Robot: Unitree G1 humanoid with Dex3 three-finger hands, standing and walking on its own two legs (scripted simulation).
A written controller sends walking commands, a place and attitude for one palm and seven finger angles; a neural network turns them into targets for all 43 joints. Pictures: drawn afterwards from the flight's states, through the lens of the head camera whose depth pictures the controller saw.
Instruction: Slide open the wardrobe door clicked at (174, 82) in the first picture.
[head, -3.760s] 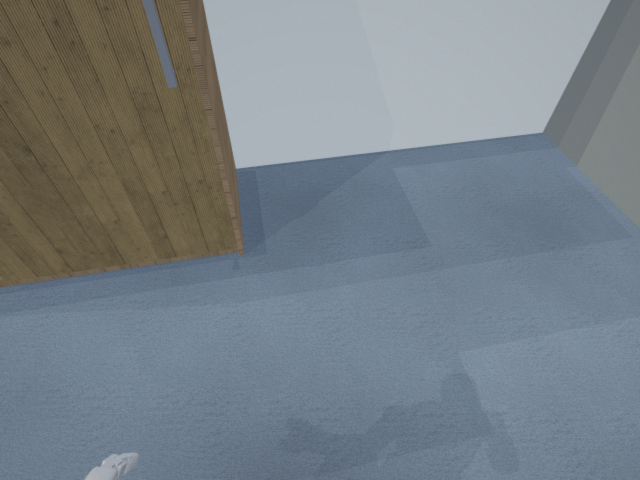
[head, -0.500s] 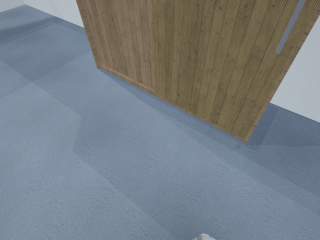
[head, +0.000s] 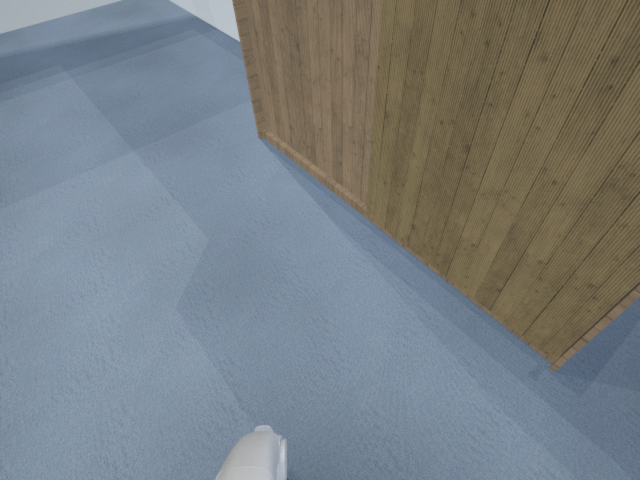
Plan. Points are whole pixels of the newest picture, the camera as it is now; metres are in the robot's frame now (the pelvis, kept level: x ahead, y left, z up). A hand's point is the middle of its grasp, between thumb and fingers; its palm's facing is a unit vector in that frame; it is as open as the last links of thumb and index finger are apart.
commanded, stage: walk to a spot facing it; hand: right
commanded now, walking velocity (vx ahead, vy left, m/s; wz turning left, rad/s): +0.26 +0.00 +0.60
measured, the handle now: out of the picture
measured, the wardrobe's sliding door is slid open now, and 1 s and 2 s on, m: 0.00 0.00 0.00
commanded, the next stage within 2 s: turn to face it in 0.08 s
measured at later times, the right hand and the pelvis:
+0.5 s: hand (418, 381) +0.30 -0.13 -0.17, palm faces -0.04 +0.98 -0.20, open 7.2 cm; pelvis +0.19 +0.05 -0.01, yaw +2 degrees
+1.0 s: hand (477, 400) +0.28 -0.21 -0.17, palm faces +0.26 +0.93 -0.26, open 7.4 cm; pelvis +0.24 +0.02 +0.00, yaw -13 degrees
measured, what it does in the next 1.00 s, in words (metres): walks ahead: left foot, then right foot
